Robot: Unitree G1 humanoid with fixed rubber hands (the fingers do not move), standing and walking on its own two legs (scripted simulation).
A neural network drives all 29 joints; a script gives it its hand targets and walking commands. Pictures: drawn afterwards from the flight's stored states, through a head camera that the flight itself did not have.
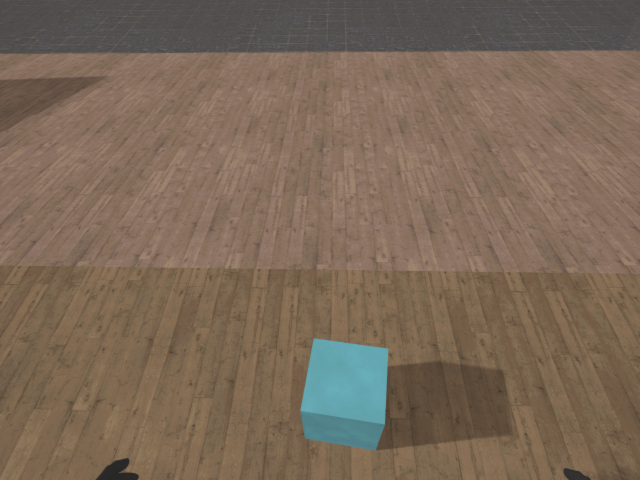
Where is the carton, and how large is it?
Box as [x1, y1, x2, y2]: [300, 338, 387, 450]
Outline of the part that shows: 314,338 300,410 305,438 375,450 384,425 387,348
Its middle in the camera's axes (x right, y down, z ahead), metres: +0.07 +0.44 +1.12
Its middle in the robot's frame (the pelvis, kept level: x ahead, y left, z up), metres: +0.46 -0.03 -0.66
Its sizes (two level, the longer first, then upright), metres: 0.210 0.200 0.250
